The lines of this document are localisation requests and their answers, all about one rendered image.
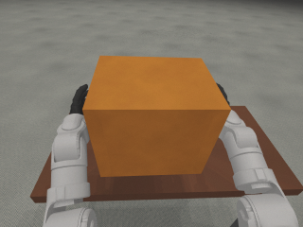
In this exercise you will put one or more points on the robot right forearm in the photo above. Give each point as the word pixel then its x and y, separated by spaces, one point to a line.
pixel 251 173

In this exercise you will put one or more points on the robot left upper arm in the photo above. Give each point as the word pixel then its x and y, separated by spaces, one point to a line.
pixel 80 217

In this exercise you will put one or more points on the robot right upper arm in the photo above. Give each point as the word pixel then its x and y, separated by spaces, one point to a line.
pixel 265 210

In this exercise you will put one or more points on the robot left forearm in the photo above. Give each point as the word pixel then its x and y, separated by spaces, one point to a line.
pixel 69 162

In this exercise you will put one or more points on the right robot hand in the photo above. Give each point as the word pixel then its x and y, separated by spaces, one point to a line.
pixel 223 92

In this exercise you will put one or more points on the carton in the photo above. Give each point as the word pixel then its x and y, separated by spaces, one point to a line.
pixel 151 116

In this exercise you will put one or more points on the left robot hand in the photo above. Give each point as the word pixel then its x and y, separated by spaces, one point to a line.
pixel 78 100

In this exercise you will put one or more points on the table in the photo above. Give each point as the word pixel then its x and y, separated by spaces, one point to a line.
pixel 215 181

